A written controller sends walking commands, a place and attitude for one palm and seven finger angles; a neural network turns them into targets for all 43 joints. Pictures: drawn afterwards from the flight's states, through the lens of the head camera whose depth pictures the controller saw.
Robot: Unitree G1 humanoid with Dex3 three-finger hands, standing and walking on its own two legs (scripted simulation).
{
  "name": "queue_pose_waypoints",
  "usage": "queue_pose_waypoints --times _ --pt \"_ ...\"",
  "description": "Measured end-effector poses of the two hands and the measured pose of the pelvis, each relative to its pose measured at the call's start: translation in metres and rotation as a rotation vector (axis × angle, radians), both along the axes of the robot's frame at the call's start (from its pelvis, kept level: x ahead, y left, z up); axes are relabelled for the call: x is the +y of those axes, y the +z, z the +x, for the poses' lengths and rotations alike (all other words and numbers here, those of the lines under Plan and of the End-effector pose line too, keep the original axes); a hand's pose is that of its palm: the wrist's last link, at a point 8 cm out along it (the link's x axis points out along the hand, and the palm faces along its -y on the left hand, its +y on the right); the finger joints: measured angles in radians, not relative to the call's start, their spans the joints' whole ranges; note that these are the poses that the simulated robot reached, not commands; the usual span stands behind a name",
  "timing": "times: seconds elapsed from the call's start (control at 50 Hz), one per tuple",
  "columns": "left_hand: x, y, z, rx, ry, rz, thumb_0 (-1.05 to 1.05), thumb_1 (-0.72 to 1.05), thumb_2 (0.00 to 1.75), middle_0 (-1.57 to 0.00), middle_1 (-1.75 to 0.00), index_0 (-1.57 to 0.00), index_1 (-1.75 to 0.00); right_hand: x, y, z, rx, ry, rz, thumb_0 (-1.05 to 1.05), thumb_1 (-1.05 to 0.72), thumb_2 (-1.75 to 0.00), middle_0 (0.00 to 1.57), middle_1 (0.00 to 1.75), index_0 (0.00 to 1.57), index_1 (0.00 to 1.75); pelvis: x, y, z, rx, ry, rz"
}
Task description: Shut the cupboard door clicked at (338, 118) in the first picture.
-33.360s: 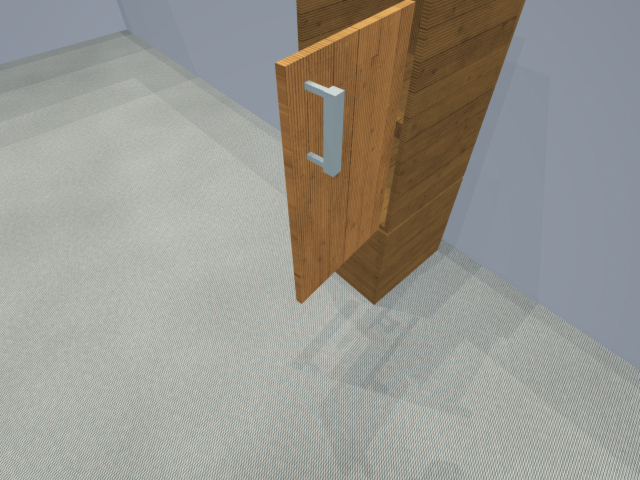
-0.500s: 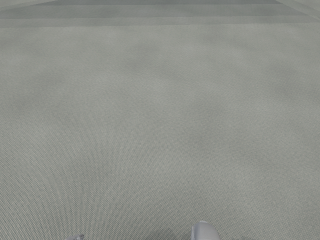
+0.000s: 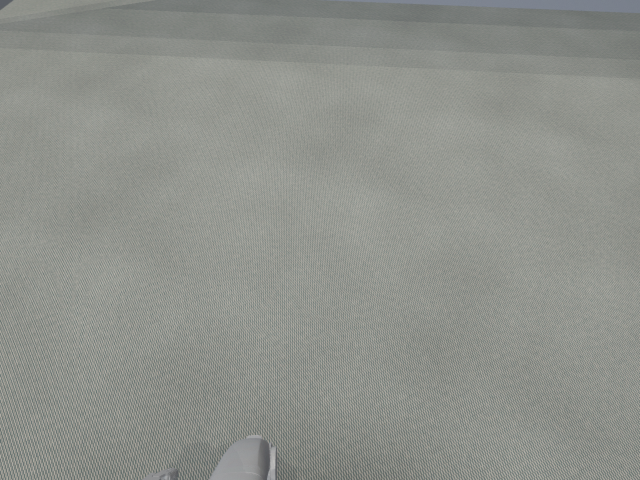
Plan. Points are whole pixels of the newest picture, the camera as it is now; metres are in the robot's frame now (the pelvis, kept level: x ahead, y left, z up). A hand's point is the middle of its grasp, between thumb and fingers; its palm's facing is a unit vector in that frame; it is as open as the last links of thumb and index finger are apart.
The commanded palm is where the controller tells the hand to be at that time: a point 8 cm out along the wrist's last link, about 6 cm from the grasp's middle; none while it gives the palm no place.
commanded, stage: walk to a spot facing it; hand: left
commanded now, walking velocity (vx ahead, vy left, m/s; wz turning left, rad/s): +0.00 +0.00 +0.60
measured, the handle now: out of the picture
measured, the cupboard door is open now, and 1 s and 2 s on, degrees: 62 62 62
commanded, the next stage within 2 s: turn to face it in 0.04 s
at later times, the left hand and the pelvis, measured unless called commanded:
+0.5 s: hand out of the picture +0.10 +0.23 -0.18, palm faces +0.09 -0.98 -0.19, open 7.4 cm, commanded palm none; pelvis +0.09 +0.04 -0.01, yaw +0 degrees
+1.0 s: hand (179, 405) +0.25 +0.23 -0.19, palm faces -0.22 -0.95 -0.22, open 7.4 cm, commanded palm none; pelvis +0.13 +0.05 -0.01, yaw -17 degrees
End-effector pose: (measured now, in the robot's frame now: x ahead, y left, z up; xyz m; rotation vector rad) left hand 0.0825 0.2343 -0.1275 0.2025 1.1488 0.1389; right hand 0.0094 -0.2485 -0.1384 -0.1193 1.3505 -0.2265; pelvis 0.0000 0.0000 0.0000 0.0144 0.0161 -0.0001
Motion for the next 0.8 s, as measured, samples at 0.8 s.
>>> queue_pose_waypoints --times 0.8 --pt "0.02 -0.011 0.088 0.188 -0.066 0.017 0.0 0.9 0.9 -0.2 -0.3 -0.21 -0.3 -0.001 0.0 0.132 -0.078 -0.089 -0.065 0.01 -0.91 -0.9 0.2 0.3 0.2 0.3 0.018 -0.005 0.113 0.017 -0.179 -0.002"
